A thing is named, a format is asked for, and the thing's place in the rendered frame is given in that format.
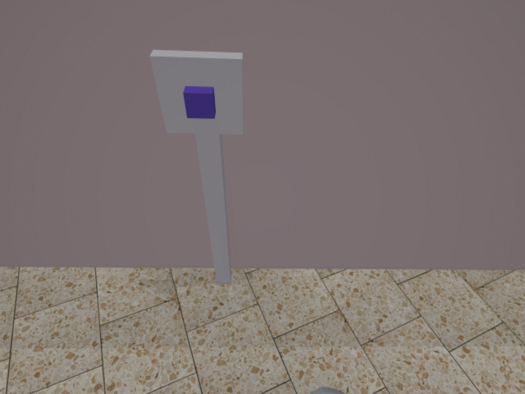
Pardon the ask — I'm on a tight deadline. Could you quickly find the button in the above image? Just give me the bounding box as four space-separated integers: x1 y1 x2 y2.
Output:
183 86 216 119

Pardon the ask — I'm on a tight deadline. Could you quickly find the panel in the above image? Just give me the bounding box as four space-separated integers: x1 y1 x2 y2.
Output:
150 50 244 285

